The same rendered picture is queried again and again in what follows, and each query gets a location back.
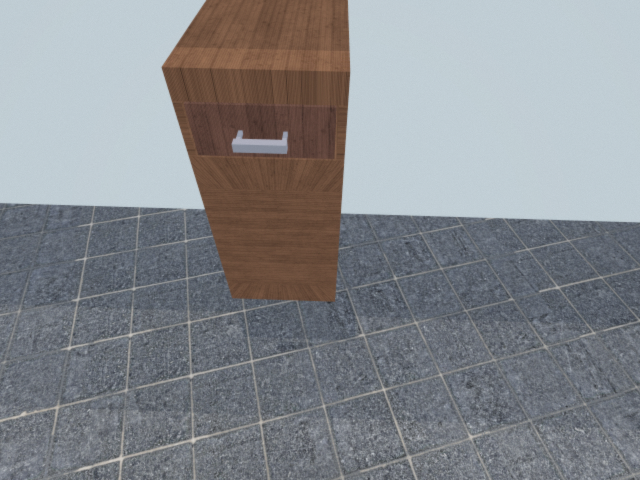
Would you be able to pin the handle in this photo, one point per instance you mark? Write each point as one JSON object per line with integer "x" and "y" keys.
{"x": 240, "y": 145}

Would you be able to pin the cabinet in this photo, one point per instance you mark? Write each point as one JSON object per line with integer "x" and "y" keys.
{"x": 275, "y": 221}

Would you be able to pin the drawer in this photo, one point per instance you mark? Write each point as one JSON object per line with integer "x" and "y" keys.
{"x": 311, "y": 128}

